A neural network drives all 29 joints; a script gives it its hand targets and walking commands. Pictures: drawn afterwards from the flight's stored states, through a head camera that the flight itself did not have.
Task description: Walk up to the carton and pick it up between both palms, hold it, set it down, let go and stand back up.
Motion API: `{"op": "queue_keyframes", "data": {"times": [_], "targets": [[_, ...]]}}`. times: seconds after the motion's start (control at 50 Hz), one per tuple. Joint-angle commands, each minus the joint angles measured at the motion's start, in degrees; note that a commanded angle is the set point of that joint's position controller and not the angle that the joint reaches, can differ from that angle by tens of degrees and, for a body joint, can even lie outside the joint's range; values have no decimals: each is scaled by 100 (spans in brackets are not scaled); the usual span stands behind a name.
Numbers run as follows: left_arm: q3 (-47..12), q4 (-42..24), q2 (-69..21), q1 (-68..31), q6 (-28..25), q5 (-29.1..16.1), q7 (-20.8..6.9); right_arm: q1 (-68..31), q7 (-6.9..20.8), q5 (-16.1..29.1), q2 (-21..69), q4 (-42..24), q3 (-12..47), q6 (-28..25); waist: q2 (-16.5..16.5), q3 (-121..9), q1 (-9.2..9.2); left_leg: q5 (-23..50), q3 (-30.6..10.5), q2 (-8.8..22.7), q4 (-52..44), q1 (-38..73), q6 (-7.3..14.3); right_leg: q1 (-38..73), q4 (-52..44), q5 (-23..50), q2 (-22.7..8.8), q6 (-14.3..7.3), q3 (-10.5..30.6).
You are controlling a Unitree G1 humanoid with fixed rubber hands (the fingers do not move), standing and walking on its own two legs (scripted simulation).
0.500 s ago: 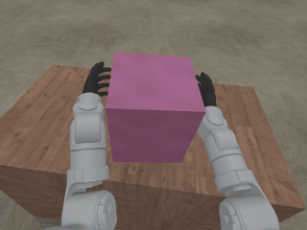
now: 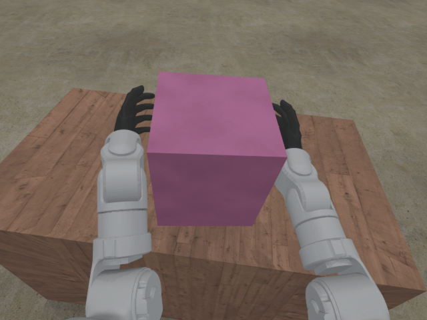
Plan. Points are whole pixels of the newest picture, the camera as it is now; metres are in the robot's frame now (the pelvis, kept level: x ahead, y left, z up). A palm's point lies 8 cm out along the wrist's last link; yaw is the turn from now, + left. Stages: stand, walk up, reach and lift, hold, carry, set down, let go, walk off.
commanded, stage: hold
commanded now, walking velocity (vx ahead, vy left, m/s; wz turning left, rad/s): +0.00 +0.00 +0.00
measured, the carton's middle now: (209, 154) +0.37 +0.00 +0.13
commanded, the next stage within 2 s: none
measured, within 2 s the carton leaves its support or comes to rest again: neither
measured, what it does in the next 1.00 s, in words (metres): stands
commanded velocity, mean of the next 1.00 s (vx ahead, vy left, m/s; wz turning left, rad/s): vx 0.00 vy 0.00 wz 0.00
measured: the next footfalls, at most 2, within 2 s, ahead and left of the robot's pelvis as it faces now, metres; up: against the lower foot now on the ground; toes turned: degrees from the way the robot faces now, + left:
none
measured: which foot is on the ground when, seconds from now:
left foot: down 0.00-1.00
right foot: down 0.00-1.00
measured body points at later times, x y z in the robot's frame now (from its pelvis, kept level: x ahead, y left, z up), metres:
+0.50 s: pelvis +0.00 +0.00 +0.00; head -0.03 +0.03 +0.45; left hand +0.38 +0.15 +0.19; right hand +0.37 -0.14 +0.17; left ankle +0.02 +0.13 -0.75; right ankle +0.02 -0.13 -0.75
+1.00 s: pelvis +0.00 +0.00 +0.00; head -0.03 +0.03 +0.45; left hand +0.39 +0.15 +0.19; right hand +0.37 -0.14 +0.17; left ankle +0.02 +0.13 -0.75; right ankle +0.02 -0.13 -0.75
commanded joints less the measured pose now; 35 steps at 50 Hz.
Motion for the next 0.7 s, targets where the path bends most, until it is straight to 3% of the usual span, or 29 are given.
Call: {"op": "queue_keyframes", "data": {"times": [0.0, 0.08, 0.2, 0.22, 0.34, 0.44, 0.48, 0.52, 0.58, 0.6, 0.62, 0.68], "targets": [[-2451, -266, -2912, -3027, -264, -888, -751, -4138, 507, 283, 2764, -1585, 2315, -272, 446, -2497, -49, 1686, 467, -460, -147, 172, -11, 718, -31, 871, 488, 43, -241], [-2454, -318, -2936, -3054, -269, -874, -751, -4082, 498, 281, 2754, -1549, 2258, -255, 525, -2438, -118, 1670, 451, -454, -127, 219, -18, 660, -29, 836, 486, 28, -244], [-2562, -376, -2961, -2974, -261, -928, -718, -4105, 508, 327, 2779, -1697, 2339, -253, 559, -2560, -47, 1793, 420, -434, -110, 282, -30, 653, -20, 842, 498, 43, -242], [-2552, -357, -2960, -3040, -257, -930, -722, -4074, 507, 292, 2752, -1607, 2280, -253, 525, -2499, -128, 1681, 433, -433, -127, 259, -29, 606, -33, 749, 493, 27, -247], [-2403, -214, -2940, -3123, -242, -855, -735, -4262, 533, 246, 2790, -1594, 2213, -274, 495, -2419, 13, 1298, 464, -441, -217, 57, 30, 605, -26, 513, 463, 29, -236], [-2511, -294, -3009, -3203, -308, -926, -711, -4362, 524, 281, 2805, -1730, 2256, -314, 518, -2711, -52, 1632, 459, -465, -93, 261, 0, 627, -11, 793, 488, 32, -241], [-2411, -90, -2943, -3117, -278, -851, -728, -4198, 516, 208, 2758, -1479, 2143, -255, 490, -2439, -81, 1407, 446, -446, -171, 146, 19, 581, -49, 611, 473, 27, -225], [-2266, 28, -2895, -3023, -231, -786, -772, -4135, 505, 139, 2776, -1374, 2135, -244, 352, -2309, -47, 1178, 494, -444, -269, 56, 64, 619, -61, 516, 454, 44, -236], [-2187, 52, -2865, -3149, -224, -733, -783, -4201, 518, 149, 2777, -1286, 2129, -254, 392, -2228, -9, 1055, 524, -459, -314, -25, 88, 606, -75, 396, 433, 40, -234], [-2201, -19, -2863, -3208, -238, -733, -778, -4338, 533, 172, 2787, -1371, 2125, -281, 453, -2299, 79, 1042, 526, -460, -299, -54, 91, 595, -54, 376, 438, 37, -209], [-2217, 3, -2901, -3254, -250, -741, -777, -4341, 540, 123, 2767, -1320, 2067, -291, 451, -2315, -31, 1003, 524, -459, -282, 4, 77, 579, -65, 307, 438, 26, -246], [-2313, -95, -2993, -3354, -315, -815, -737, -4484, 554, 178, 2870, -1503, 2108, -370, 472, -2572, 27, 1176, 507, -455, -222, 70, 74, 575, -38, 439, 449, 34, -247]]}}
